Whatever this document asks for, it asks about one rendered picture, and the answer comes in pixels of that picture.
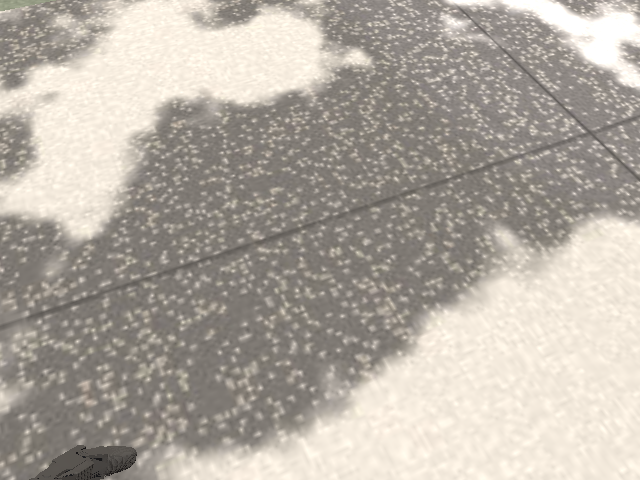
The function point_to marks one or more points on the robot left hand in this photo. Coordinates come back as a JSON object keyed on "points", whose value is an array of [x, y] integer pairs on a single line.
{"points": [[80, 463]]}

